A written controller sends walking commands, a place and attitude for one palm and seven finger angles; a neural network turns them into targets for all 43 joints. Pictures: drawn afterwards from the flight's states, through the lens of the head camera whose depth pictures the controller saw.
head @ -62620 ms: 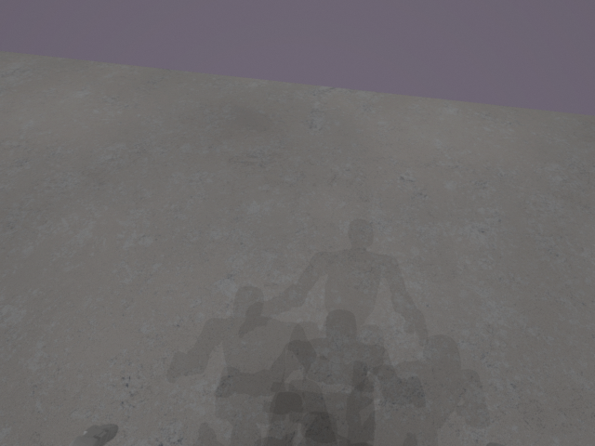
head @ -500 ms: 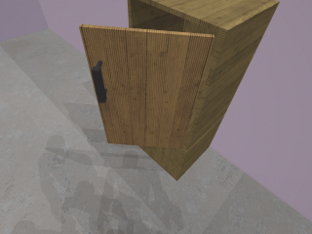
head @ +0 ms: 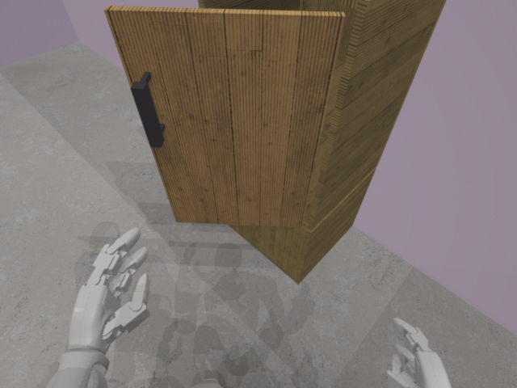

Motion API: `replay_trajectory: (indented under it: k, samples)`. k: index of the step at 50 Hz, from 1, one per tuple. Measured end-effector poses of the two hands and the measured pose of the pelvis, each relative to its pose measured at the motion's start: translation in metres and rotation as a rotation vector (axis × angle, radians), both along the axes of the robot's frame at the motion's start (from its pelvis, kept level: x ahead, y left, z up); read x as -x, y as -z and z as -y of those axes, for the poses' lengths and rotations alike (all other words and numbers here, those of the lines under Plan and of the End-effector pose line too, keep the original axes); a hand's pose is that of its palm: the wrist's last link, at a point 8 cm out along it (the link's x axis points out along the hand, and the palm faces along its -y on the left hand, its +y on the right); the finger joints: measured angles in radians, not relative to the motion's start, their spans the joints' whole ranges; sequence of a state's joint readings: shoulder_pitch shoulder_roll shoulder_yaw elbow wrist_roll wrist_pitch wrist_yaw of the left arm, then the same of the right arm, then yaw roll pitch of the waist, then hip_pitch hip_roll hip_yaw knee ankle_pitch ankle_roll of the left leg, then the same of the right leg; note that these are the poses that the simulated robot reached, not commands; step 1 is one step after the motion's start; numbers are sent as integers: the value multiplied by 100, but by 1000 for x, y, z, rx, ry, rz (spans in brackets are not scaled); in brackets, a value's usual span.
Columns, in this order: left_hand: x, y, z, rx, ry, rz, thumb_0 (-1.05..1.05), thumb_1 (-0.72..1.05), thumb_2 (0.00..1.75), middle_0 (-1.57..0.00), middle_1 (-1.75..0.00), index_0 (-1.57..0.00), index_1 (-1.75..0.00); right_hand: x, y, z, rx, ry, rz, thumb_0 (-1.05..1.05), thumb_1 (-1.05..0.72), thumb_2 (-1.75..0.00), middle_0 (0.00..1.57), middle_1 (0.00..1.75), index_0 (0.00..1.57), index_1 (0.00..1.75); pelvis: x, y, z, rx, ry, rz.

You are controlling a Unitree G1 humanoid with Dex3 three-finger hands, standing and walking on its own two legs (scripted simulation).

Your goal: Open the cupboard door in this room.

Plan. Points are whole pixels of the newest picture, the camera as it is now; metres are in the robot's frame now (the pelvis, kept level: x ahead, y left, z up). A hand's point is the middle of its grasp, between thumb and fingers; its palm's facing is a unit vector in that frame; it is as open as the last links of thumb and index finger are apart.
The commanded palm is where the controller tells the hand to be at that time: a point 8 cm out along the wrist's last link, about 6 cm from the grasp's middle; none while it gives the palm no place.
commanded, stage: raise the hand with hooked fingers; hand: left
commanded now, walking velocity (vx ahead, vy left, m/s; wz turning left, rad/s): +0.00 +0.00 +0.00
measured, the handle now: (151, 110) +0.59 +0.23 +0.11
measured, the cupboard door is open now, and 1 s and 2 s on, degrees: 41 41 41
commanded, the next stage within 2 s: move the hooked fingers beside the handle in 1.82 s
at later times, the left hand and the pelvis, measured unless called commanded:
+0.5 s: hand (114, 306) +0.23 +0.21 +0.04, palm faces -0.02 -1.00 -0.06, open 10.8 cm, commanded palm +0.20 +0.27 +0.05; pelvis +0.00 -0.03 -0.02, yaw +1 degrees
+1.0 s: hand (66, 268) +0.26 +0.27 +0.09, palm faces +0.01 -1.00 -0.06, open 13.6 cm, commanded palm +0.23 +0.32 +0.10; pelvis +0.00 +0.01 +0.01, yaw +1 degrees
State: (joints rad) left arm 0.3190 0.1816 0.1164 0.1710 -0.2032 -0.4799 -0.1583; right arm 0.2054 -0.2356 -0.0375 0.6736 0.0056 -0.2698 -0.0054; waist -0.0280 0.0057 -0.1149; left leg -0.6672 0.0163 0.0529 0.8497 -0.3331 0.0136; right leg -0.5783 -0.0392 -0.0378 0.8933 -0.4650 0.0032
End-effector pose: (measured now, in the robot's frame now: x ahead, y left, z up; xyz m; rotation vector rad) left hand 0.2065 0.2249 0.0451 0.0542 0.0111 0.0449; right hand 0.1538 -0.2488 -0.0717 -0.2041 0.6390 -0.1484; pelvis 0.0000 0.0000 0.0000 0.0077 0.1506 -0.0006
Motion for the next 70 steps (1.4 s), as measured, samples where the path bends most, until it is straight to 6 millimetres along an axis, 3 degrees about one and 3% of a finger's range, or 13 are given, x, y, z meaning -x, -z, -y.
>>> replay_trajectory:
  k: [3, 7, 11, 14, 20, 27, 32, 39, 48, 55, 61, 70]
  samples:
    - [8, 20, 9, 6, 108, 23, 1, 71, 81, -21, -43, -21, -43, -30, -4, 12, 24, -28, 95, 2, -90, -90, 20, 30, 20, 30, 4, 19, 8, -2, 6, -32]
    - [35, 46, -2, 47, 41, -98, 1, 61, 77, -22, -48, -22, -49, -57, -8, 19, 50, -40, 152, 2, -90, -90, 20, 30, 20, 30, 3, 32, 18, 3, -2, -41]
    - [54, 36, -19, 4, -66, -84, 1, 52, 73, -23, -54, -23, -55, -66, -2, 17, 62, -64, 138, 2, -90, -90, 19, 30, 20, 30, -1, 34, 26, 22, -23, -43]
    - [50, 20, -24, -37, -53, -6, 1, 45, 70, -23, -59, -23, -59, -62, 10, 12, 57, -87, 94, 1, -90, -90, 19, 30, 20, 30, -1, 36, 30, 36, -37, -50]
    - [15, 6, -27, -25, 69, -28, 1, 30, 64, -24, -68, -24, -68, -32, 31, 5, 0, -57, -12, 2, -90, -90, 20, 30, 20, 30, 0, 29, 31, 37, -34, -47]
    - [-4, -10, -44, -9, 46, -63, 1, 14, 57, -25, -78, -25, -79, 7, 25, 11, -7, 24, -82, 2, -90, -90, 20, 30, 20, 30, -5, 12, 22, 22, -8, -35]
    - [-9, -17, -55, -8, 44, -34, 0, 3, 52, -26, -86, -26, -86, 20, 16, 19, 38, 44, -102, 2, -90, -90, 20, 30, 20, 30, -5, 7, 12, 23, -2, -28]
    - [-16, -25, -66, -5, 62, -5, 0, -14, 45, -27, -96, -27, -97, 11, -4, 13, 78, 37, -49, 2, -90, -90, 20, 30, 20, 30, -6, 1, -1, 33, -4, -2]
    - [-28, -48, -89, -6, 41, 24, 0, -35, 36, -29, -110, -29, -110, -16, -24, -22, 46, -33, 38, 2, -90, -90, 20, 30, 20, 30, -4, -8, -12, 43, -13, 38]
    - [-37, -63, -106, -3, 30, 15, -1, -45, 32, -29, -117, -29, -117, -24, -29, -41, 21, -72, 50, 2, -90, -90, 20, 30, 20, 30, -3, -14, -16, 45, -19, 62]
    - [-47, -76, -116, -6, 25, 20, -1, -49, 30, -30, -119, -29, -119, -18, -28, -40, 24, -72, 24, 2, -90, -90, 20, 30, 20, 30, -3, -18, -16, 44, -21, 76]
    - [-65, -94, -122, 2, 28, 25, -1, -50, 30, -30, -119, -30, -120, -2, -26, -20, 45, -30, -24, 2, -90, -90, 20, 30, 20, 30, -5, -23, -11, 38, -19, 84]
